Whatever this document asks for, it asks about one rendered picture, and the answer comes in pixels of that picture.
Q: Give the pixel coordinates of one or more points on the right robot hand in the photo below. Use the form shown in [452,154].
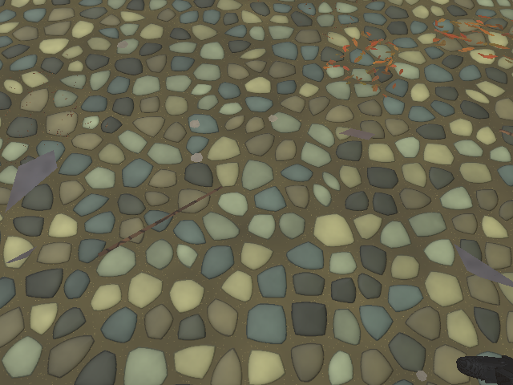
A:
[490,369]

